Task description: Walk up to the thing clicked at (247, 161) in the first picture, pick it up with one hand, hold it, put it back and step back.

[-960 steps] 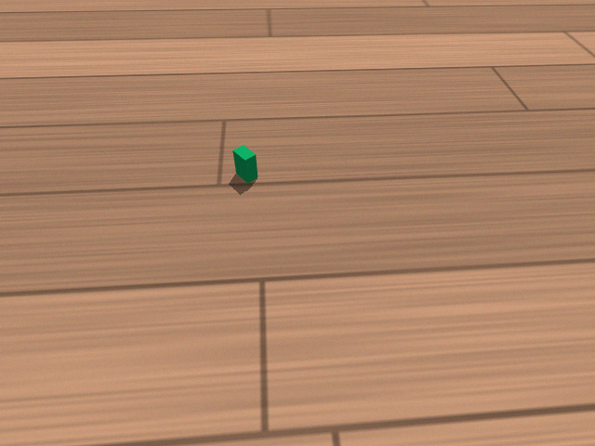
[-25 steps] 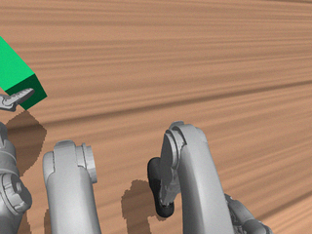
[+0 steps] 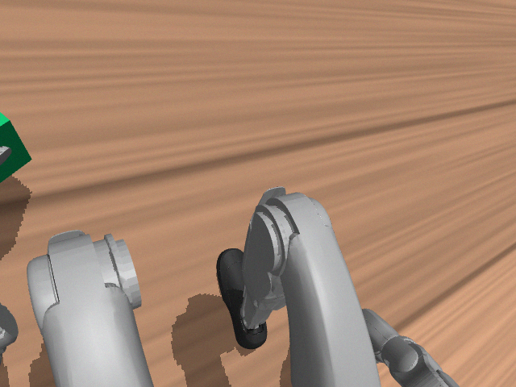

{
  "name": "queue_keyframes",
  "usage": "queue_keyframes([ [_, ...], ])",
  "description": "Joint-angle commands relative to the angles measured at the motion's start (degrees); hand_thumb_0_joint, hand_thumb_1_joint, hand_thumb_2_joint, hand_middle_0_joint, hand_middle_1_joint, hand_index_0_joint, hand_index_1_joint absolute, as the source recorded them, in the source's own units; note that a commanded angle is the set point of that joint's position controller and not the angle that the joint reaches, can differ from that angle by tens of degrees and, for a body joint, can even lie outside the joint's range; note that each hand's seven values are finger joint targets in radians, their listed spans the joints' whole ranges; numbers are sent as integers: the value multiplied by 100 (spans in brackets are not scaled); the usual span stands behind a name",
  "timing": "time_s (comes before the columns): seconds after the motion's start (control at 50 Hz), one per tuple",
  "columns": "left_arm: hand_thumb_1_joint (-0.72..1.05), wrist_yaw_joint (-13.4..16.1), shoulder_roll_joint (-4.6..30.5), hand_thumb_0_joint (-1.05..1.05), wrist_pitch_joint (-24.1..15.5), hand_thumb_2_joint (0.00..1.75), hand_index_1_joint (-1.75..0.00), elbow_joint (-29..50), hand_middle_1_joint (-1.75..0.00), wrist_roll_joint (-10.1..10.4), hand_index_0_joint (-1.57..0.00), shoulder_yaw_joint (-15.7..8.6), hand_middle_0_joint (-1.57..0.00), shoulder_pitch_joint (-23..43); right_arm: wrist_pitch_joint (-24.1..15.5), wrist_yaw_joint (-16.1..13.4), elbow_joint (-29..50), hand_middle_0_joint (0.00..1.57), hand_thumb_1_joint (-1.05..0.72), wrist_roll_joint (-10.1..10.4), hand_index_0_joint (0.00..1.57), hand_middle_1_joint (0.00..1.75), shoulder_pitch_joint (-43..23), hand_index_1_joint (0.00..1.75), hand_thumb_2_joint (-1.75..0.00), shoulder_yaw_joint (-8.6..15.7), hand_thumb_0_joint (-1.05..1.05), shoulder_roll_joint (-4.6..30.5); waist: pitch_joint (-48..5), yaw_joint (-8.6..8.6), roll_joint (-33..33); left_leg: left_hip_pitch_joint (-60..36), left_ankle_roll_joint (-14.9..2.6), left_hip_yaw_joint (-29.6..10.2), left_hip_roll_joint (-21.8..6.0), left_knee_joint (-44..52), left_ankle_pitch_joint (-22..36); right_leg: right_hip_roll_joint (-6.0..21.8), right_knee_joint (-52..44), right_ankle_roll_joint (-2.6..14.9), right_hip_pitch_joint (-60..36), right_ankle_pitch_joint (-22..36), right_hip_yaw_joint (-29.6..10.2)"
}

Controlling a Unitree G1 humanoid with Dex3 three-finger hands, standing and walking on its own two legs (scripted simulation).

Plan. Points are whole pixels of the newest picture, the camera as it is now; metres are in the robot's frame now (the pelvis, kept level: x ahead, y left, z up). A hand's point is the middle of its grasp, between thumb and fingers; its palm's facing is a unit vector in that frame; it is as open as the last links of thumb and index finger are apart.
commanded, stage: lower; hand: left
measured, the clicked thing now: out of the picture +0.48 +0.27 -0.16
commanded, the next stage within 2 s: loosen in 1.06 s
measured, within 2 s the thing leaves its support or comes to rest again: rests again in 1.08 s
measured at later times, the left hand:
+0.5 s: hand out of the picture +0.47 +0.29 -0.16, palm faces +0.45 -0.90 +0.00, open 12.4 cm
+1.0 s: hand out of the picture +0.47 +0.29 -0.18, palm faces +0.43 -0.90 +0.01, open 12.4 cm
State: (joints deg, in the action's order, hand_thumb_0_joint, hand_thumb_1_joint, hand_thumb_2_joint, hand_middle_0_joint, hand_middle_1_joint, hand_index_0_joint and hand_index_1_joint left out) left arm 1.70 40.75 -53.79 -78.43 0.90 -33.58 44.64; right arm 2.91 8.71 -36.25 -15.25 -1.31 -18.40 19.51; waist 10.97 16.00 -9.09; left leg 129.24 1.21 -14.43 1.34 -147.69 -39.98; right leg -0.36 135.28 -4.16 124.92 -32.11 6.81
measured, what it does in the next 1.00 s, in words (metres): stands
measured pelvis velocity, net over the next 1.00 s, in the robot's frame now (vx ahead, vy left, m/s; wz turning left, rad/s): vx -0.01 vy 0.02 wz -0.07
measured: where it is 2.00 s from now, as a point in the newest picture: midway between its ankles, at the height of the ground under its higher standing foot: (183, 348)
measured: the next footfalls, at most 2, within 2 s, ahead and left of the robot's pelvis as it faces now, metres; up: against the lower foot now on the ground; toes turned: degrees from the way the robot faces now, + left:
none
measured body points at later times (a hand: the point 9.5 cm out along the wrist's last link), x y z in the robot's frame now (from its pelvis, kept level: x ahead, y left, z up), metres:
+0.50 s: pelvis +0.00 +0.01 -0.01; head +0.25 +0.16 +0.33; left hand +0.44 +0.34 -0.16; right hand +0.11 -0.26 -0.05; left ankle +0.08 +0.12 -0.26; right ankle +0.14 -0.13 -0.26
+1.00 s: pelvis -0.01 +0.02 -0.01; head +0.25 +0.18 +0.32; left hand +0.44 +0.34 -0.18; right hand +0.12 -0.25 -0.04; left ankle +0.08 +0.12 -0.26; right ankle +0.14 -0.13 -0.26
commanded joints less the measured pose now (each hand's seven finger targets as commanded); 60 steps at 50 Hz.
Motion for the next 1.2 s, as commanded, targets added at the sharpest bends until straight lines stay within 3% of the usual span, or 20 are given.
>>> queue_keyframes([
  [0.0,1,29,1414,0,-592,125,-139,789,-138,-28,-123,-69,-121,1451,57,-122,156,20,-92,-102,20,30,486,30,-91,387,0,1923,-3501,340,2691,-2363,-17,351,-304,1912,633,-137,-861,494,-1976,612,703],
  [0.06,-1,38,1563,0,-661,125,-140,702,-139,-3,-124,-153,-123,1345,70,-111,181,20,-92,-149,20,30,469,30,-91,304,0,1974,-3490,338,2725,-2371,-5,324,-315,1868,696,-161,-841,490,-2081,660,756],
  [0.12,3,52,1468,0,-730,126,-140,605,-139,73,-124,-132,-122,1270,71,-109,220,20,-92,-179,20,30,421,30,-91,216,0,2030,-3512,430,2645,-2514,17,199,-337,1834,880,-159,-793,466,-2130,842,833],
  [0.2,7,55,1581,0,-808,127,-139,448,-139,81,-123,-75,-121,1294,92,-115,241,20,-91,-222,20,30,329,30,-91,105,0,2091,-3274,549,2628,-2403,-2,131,-362,1776,854,-176,-797,451,-2155,847,876],
  [0.24,7,66,1717,0,-859,126,-138,486,-137,111,-123,-157,-121,1285,96,-125,257,20,-92,-247,20,30,290,30,-91,44,0,2095,-3303,539,2637,-2444,4,129,-374,1738,920,-187,-815,440,-2233,897,880],
  [0.46,6,93,2090,0,-1044,123,-136,177,-135,93,-122,-171,-121,1266,115,-159,384,20,-91,-369,20,30,-41,30,-91,-172,0,2211,-2950,624,2607,-2314,-9,41,-417,1679,613,-262,-835,415,-2190,703,1029],
  [0.58,9,94,1981,0,-1072,124,-135,36,-134,91,-122,-33,-121,1218,124,-164,430,20,-91,-400,20,30,-128,30,-91,-236,0,2262,-2778,720,2644,-2433,27,-94,-457,1723,688,-262,-772,401,-2129,786,1099],
  [0.62,9,106,2185,0,-1121,123,-135,104,-134,83,-121,-59,-120,1318,127,-165,445,20,-91,-422,20,30,-142,30,-91,-280,0,2288,-2836,717,2724,-2434,23,-101,-457,1702,683,-292,-769,401,-2200,803,1119],
  [0.7,8,166,2050,0,-1157,123,-134,-48,-132,64,-120,2,-119,1235,140,-158,481,20,-90,-449,20,30,-193,30,-91,-325,0,2287,-2664,764,2716,-2467,51,-200,-480,1759,678,-283,-746,399,-2137,796,1176],
  [0.76,9,207,2158,0,-1213,121,-132,-44,-131,12,-120,-24,-119,1207,166,-153,473,20,-90,-488,20,30,-221,30,-91,-349,0,2323,-2659,748,2868,-2670,102,-253,-502,1801,831,-282,-670,394,-2120,900,1213],
  [0.96,7,253,2074,0,-1283,117,-128,-161,-126,36,-116,125,-116,1197,171,-142,502,20,-90,-531,20,30,-322,30,-91,-435,0,2327,-2518,822,2710,-2551,66,-289,-509,1722,788,-324,-737,375,-2161,893,1246],
  [1.14,5,326,2218,0,-1383,114,-126,-175,-124,4,-116,155,-116,1284,208,-138,536,20,-90,-586,20,30,-406,30,-90,-518,0,2355,-2511,874,2850,-2639,87,-346,-526,1734,792,-350,-717,381,-2174,882,1278],
  [1.18,-3,349,2300,0,-1404,98,-113,-159,-113,38,-115,79,-112,1303,201,-137,547,20,-92,-596,20,30,-415,30,-90,-540,0,2347,-2500,854,2805,-2526,59,-285,-511,1679,799,-363,-765,372,-2259,890,1263],
])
